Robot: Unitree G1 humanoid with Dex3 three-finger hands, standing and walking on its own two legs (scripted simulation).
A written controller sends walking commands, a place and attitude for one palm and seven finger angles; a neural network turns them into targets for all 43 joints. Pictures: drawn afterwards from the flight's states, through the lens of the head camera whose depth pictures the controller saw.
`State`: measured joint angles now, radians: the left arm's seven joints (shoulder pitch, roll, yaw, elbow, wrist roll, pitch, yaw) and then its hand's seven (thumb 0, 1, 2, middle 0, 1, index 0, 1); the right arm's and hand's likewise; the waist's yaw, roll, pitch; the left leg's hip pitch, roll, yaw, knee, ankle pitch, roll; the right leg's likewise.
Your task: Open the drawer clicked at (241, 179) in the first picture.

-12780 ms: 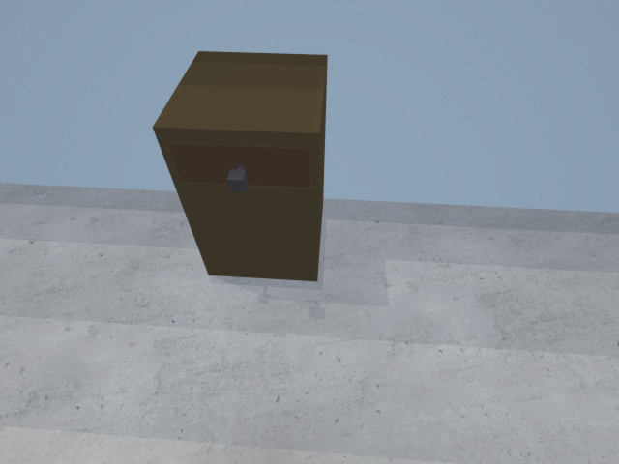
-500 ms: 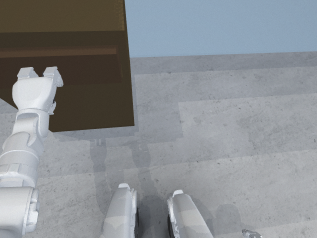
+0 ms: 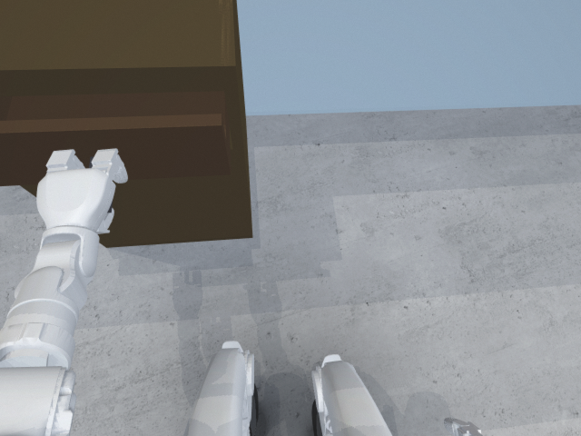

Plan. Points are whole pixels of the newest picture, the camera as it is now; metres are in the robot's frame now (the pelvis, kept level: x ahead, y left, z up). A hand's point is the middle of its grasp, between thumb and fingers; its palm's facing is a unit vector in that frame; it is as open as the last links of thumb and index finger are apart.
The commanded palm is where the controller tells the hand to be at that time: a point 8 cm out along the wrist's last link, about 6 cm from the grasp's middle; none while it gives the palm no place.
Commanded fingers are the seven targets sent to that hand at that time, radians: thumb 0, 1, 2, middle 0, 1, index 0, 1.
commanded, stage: pull the drawer open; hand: left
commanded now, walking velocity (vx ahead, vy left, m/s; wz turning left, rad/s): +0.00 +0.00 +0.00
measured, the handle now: (93, 181) +0.46 +0.30 -0.05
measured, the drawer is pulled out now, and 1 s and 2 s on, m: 0.06 0.13 0.20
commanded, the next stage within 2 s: none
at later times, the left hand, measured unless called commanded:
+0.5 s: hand (94, 234) +0.38 +0.29 -0.06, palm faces -0.06 -0.03 -1.00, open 7.7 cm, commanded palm +0.36 +0.27 -0.01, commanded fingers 0.00 0.90 0.90 -0.40 -1.35 -0.40 -1.35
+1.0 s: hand (90, 262) +0.34 +0.29 -0.06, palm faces -0.05 -0.03 -1.00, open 7.7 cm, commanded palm +0.32 +0.26 -0.01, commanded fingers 0.00 0.90 0.90 -0.40 -1.35 -0.40 -1.35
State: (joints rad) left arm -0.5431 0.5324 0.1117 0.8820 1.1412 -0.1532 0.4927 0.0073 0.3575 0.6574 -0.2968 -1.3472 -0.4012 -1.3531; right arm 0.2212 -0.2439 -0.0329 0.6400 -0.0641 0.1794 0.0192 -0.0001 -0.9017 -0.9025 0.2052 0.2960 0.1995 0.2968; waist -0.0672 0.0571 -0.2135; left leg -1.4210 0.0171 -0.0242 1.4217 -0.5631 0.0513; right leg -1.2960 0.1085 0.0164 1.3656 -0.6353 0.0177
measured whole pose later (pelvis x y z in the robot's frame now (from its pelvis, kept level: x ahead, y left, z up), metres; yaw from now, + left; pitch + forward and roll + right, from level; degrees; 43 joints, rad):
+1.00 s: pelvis -0.01 +0.00 +0.01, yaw +1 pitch +29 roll -5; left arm -0.28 0.45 0.05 0.70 1.14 -0.13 0.56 0.00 0.35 0.68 -0.30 -1.35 -0.41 -1.35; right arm 0.17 -0.24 -0.05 0.64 -0.06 0.16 0.02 0.00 -0.90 -0.90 0.20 0.30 0.20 0.30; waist -0.02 0.06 -0.22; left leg -1.35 0.01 -0.03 1.39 -0.55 0.05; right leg -1.22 0.10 0.01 1.34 -0.62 0.02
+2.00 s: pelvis +0.00 +0.00 +0.01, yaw +1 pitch +27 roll -5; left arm -0.01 0.40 0.03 0.45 1.13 -0.08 0.59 0.01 0.36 0.67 -0.29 -1.35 -0.41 -1.35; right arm 0.12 -0.23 -0.04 0.59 -0.06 0.15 0.02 0.00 -0.90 -0.90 0.20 0.30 0.20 0.30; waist 0.00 0.05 -0.23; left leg -1.32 0.01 -0.02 1.40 -0.56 0.05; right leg -1.20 0.10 0.02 1.34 -0.63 0.02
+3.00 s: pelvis -0.01 +0.00 +0.01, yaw +1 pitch +27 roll -4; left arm 0.26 0.38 0.02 0.26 1.13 -0.08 0.63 0.03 0.39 0.62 -0.27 -1.35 -0.38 -1.35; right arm 0.08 -0.22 -0.03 0.56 -0.08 0.12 0.02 0.01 -0.90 -0.90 0.21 0.30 0.20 0.30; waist 0.02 0.04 -0.23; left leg -1.32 0.01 -0.02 1.41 -0.56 0.05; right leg -1.19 0.09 0.01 1.37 -0.64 0.01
